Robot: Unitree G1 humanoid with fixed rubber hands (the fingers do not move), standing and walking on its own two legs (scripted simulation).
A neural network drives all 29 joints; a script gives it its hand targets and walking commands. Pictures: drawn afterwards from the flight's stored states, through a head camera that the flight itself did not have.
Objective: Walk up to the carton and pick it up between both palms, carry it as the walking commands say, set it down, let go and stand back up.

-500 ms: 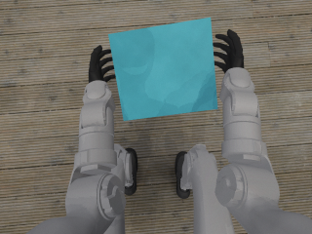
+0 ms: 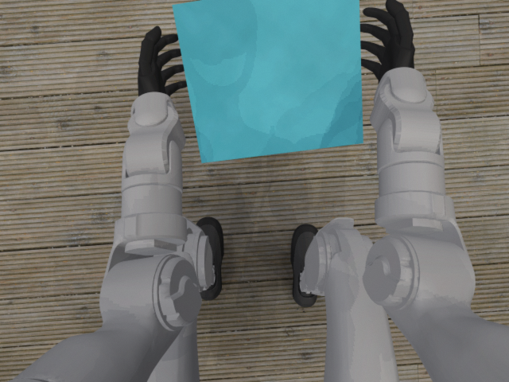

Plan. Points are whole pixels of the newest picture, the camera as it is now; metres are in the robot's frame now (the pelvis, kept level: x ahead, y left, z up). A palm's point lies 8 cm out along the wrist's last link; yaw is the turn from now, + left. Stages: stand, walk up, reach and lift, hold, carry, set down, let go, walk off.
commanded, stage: set down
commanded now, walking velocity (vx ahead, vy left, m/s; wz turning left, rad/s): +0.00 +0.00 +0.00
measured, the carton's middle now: (271, 80) +0.52 -0.03 -0.21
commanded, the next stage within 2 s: none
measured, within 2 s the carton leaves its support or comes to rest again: neither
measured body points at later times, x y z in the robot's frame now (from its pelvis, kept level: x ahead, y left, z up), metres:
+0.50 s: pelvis +0.00 +0.00 -0.05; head +0.36 -0.01 +0.22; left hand +0.52 +0.13 -0.22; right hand +0.54 -0.19 -0.20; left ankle +0.13 +0.12 -0.45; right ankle +0.10 -0.12 -0.45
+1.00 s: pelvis +0.01 +0.00 -0.08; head +0.39 -0.05 +0.16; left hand +0.56 +0.11 -0.26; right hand +0.55 -0.21 -0.28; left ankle +0.13 +0.12 -0.45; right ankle +0.10 -0.12 -0.45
